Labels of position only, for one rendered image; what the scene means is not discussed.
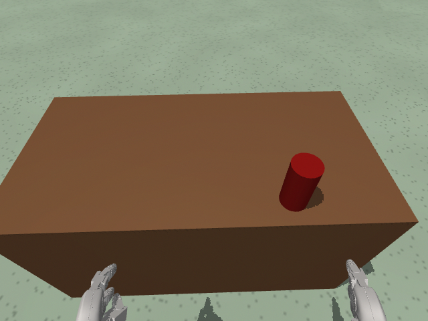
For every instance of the right robot hand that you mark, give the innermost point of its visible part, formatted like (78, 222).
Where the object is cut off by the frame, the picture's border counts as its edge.
(364, 302)

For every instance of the left robot hand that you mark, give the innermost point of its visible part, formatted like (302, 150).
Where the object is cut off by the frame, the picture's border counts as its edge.
(95, 300)

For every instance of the can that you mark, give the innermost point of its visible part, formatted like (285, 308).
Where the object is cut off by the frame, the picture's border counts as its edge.
(303, 175)

